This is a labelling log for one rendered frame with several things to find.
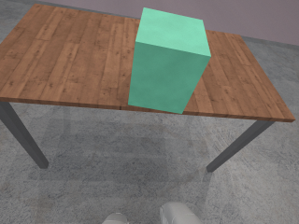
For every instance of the carton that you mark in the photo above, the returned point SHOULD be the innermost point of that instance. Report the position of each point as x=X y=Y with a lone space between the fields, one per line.
x=171 y=54

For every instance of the robot thigh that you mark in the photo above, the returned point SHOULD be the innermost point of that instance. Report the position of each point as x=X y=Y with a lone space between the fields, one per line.
x=116 y=219
x=177 y=213

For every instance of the robot right thigh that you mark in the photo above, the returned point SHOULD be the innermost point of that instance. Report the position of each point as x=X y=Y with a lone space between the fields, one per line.
x=177 y=213

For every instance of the robot left thigh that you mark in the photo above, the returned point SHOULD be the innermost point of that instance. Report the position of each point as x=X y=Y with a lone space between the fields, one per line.
x=116 y=219

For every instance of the table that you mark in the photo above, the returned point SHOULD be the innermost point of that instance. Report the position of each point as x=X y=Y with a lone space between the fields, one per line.
x=70 y=57

